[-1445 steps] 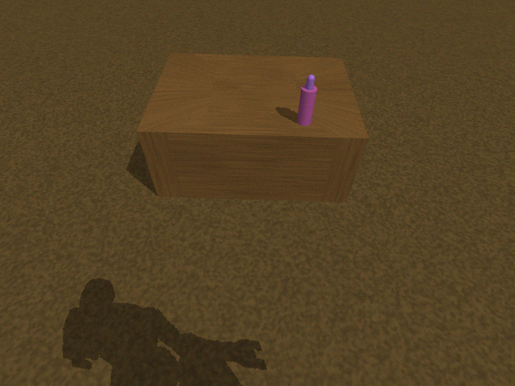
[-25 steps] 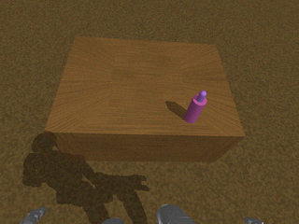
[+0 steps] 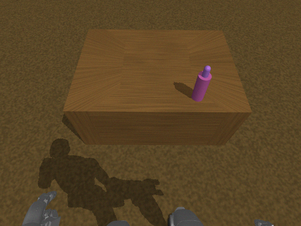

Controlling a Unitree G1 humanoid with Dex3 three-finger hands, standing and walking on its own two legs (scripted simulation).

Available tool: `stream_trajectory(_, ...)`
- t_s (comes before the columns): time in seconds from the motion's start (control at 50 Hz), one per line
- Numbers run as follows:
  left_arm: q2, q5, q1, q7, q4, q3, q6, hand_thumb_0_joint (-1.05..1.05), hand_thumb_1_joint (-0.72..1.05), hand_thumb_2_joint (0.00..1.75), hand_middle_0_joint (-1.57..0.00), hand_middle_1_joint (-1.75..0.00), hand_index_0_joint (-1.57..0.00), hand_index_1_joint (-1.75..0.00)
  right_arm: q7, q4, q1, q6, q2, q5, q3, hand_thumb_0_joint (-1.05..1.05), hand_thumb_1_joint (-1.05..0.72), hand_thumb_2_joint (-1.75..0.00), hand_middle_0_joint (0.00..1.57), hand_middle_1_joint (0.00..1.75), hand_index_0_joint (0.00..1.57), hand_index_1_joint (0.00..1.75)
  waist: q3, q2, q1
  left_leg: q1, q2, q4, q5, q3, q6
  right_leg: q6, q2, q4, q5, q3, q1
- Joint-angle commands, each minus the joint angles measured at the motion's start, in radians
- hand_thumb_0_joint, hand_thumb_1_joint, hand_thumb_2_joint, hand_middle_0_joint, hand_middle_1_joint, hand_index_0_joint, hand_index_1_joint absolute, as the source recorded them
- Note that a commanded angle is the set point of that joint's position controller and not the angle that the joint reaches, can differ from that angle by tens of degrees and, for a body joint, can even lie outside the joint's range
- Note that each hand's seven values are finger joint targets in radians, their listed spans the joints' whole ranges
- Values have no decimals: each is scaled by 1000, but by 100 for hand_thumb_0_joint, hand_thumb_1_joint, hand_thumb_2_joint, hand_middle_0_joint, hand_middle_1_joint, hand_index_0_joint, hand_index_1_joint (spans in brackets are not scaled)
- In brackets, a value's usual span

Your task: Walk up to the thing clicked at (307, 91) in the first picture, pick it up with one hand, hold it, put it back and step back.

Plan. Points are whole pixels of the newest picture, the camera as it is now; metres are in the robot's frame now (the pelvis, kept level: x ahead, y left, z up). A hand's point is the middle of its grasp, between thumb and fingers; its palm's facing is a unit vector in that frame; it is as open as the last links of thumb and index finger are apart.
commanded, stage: step back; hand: right
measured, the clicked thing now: (202, 83) +0.74 -0.26 -0.22
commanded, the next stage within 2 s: none
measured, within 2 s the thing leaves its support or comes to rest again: neither
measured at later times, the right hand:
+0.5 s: hand out of the picture -0.07 -0.30 -0.14, palm faces +0.03 +0.92 -0.39, open 7.4 cm
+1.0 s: hand out of the picture -0.21 -0.31 -0.14, palm faces +0.02 +0.92 -0.40, open 7.4 cm
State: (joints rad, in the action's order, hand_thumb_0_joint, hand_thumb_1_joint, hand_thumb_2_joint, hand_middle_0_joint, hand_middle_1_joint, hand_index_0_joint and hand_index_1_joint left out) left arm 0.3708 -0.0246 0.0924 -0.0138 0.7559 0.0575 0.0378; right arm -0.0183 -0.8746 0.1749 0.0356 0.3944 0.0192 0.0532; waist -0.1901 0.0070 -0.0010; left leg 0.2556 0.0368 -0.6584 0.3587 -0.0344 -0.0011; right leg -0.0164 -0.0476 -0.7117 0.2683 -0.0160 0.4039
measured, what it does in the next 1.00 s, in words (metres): walks backwards: right foot, then left foot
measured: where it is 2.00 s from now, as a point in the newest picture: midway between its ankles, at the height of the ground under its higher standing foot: outside the picture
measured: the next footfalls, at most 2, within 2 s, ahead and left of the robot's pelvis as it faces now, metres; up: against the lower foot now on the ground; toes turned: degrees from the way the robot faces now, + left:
right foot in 0.34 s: -0.11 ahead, -0.15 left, +0.00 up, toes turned -2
left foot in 0.64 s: -0.19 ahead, +0.10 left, +0.00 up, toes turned -2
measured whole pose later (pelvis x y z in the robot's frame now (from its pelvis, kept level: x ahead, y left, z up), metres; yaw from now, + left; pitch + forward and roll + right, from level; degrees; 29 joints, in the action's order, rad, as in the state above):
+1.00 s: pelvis -0.33 -0.03 +0.00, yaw -4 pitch -3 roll -2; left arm 0.36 -0.04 0.20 0.00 0.92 0.06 0.01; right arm -0.01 -0.85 0.11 0.05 0.40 0.03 0.04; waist -0.13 -0.06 0.02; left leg 0.44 -0.06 -0.74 0.34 -0.05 0.00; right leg 0.01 0.05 -0.64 0.39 -0.03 0.21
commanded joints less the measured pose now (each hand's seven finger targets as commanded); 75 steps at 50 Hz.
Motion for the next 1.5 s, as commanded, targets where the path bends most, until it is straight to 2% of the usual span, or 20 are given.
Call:
stream_trajectory(0.0, 208, 7, -41, -23, -84, 75, 6, 0, 90, 90, -20, -30, -20, -30, 3, 82, 27, -30, 371, 20, 98, 0, -90, -90, 20, 30, 20, 30, 220, -250, -59, 68, -455, 358, -359, -514, 298, 30, 145, -356, 399, -93, 24)
stream_trajectory(0.08, 210, 16, 72, -15, -2, 88, 10, 0, 90, 90, -20, -30, -20, -30, -13, 97, -91, -41, 243, 20, 62, 0, -90, -90, 20, 30, 20, 30, 162, -124, 46, 64, -308, 266, -436, -237, 227, 30, 152, -610, 248, -184, 74)
stream_trajectory(0.26, 168, -2, 142, 10, 32, 69, -13, 0, 90, 90, -20, -30, -20, -30, -11, 120, -28, -14, 260, 13, 67, 0, -90, -90, 20, 30, 20, 30, 282, -200, 5, -103, -260, 111, -455, -153, 203, 11, 80, 153, 123, 2, -138)
stream_trajectory(0.3, 203, -17, 214, 7, 69, 83, -21, 0, 90, 90, -20, -30, -20, -30, -5, 126, -48, -1, 236, -1, 56, 0, -90, -90, 20, 30, 20, 30, 287, -156, 34, 83, -209, 65, -267, -127, 118, 50, 48, 286, -26, -36, -298)
stream_trajectory(0.32, 284, -28, 222, 9, 59, 104, -26, 0, 90, 90, -20, -30, -20, -30, -2, 141, -41, 0, 184, -7, 42, 0, -90, -90, 20, 30, 20, 30, 240, 76, 35, 294, -64, -98, -28, -86, 48, 110, -124, 330, 44, -334, -321)
stream_trajectory(0.34, 397, -24, 137, 8, 27, 124, -20, 0, 90, 90, -20, -30, -20, -30, -21, 151, -93, 2, 173, -12, 48, 0, -90, -90, 20, 30, 20, 30, 191, 301, 82, 263, 59, -360, 249, -54, 5, 292, -352, 428, 14, -554, -50)
stream_trajectory(0.36, 387, -19, 64, 1, -7, 122, -30, 0, 90, 90, -20, -30, -20, -30, -24, 142, -82, 6, 211, -16, 63, 0, -90, -90, 20, 30, 20, 30, 133, 245, 46, 222, 11, -518, 244, -164, -2, 321, -393, 438, -20, -579, 68)
stream_trajectory(0.42, 263, -23, -48, -11, -20, 91, -28, 0, 90, 90, -20, -30, -20, -30, -19, 86, 11, -1, 188, -24, 47, 0, -90, -90, 20, 30, 20, 30, 126, 118, -25, 192, 76, -583, 111, -125, 0, 216, -184, 284, -258, -215, 22)
stream_trajectory(0.54, 251, -22, 77, -27, -18, 83, -15, 0, 90, 90, -20, -30, -20, -30, -14, 104, -5, -19, 156, -2, 32, 0, -90, -90, 20, 30, 20, 30, 221, 184, 52, 196, -4, -117, 164, -17, -4, 204, -198, 158, -490, -208, -319)
stream_trajectory(0.62, 216, 1, 63, -16, -41, 52, 11, 0, 90, 90, -20, -30, -20, -30, -13, 56, 87, -24, 201, 16, 61, 0, -90, -90, 20, 30, 20, 30, 271, 79, 13, -90, -98, 273, -212, -95, 49, 103, -116, -11, -283, -155, -119)
stream_trajectory(0.66, 214, 9, -1, -28, -53, 63, 14, 0, 90, 90, -20, -30, -20, -30, -1, 92, 28, -23, 382, 17, 89, 0, -90, -90, 20, 30, 20, 30, 245, -239, -34, 32, -462, 316, -495, -505, 295, 19, 106, -382, 414, -75, 34)
stream_trajectory(0.68, 226, 1, -19, -32, -35, 68, 18, 0, 90, 90, -20, -30, -20, -30, -5, 87, -5, -27, 343, 19, 88, 0, -90, -90, 20, 30, 20, 30, 214, -161, -23, 98, -448, 305, -499, -455, 310, 26, 113, -508, 384, -153, 6)
stream_trajectory(0.74, 216, 18, 77, -19, 18, 70, 18, 0, 90, 90, -20, -30, -20, -30, -17, 105, -93, -28, 244, 19, 49, 0, -90, -90, 20, 30, 20, 30, 196, -104, 50, 66, -303, 224, -544, -199, 235, 25, 133, -598, 255, -152, 31)
stream_trajectory(0.9, 174, -5, 167, 4, 102, 58, -46, 0, 90, 90, -20, -30, -20, -30, 1, 78, -44, -5, 254, 17, 59, 0, -90, -90, 20, 30, 20, 30, 261, -176, 26, -31, -233, 126, -170, -130, 171, 41, 91, 331, 85, 48, -241)
stream_trajectory(0.98, 376, -24, 42, -5, 68, 102, -65, 0, 90, 90, -20, -30, -20, -30, -6, 88, -97, -3, 206, 1, 53, 0, -90, -90, 20, 30, 20, 30, 95, 149, 48, 172, -51, -328, 188, -162, -7, 286, -362, 473, 369, -572, 85)
stream_trajectory(1.04, 276, -23, -3, -11, 72, 80, -79, 0, 90, 90, -20, -30, -20, -30, 4, 37, -37, -22, 189, -10, 43, 0, -90, -90, 20, 30, 20, 30, 111, 99, 5, 191, 0, -351, 80, -103, -9, 217, -204, 337, 24, -273, -59)
stream_trajectory(1.18, 276, -17, 38, 9, 93, 65, -61, 0, 90, 90, -20, -30, -20, -30, 23, -19, 9, -59, 156, 10, 45, 0, -90, -90, 20, 30, 20, 30, 134, 155, 9, -43, 1, 211, 40, 53, 6, 168, -167, 286, 157, -207, -96)
stream_trajectory(1.26, 246, 1, 4, 7, 114, 53, -56, 0, 90, 90, -20, -30, -20, -30, 20, -30, 40, -80, 309, 18, 79, 0, -90, -90, 20, 30, 20, 30, 141, -105, -25, -23, -366, 424, 306, -544, 249, 40, 19, -150, 329, -39, 41)
stream_trajectory(1.4, 189, 3, 121, 15, 201, 48, -79, 0, 90, 90, -20, -30, -20, -30, 23, -19, -64, -60, 201, 8, 37, 0, -90, -90, 20, 30, 20, 30, 155, -153, 47, 145, -178, 281, 75, -174, 101, 41, 63, 258, 44, 58, -313)
stream_trajectory(1.48, 334, -20, 103, 7, 201, 78, -102, 0, 90, 90, -20, -30, -20, -30, 16, -28, -52, -54, 165, 9, 37, 0, -90, -90, 20, 30, 20, 30, 96, 119, 60, 267, -16, -160, 197, -49, 7, 239, -324, 497, 443, -480, -230)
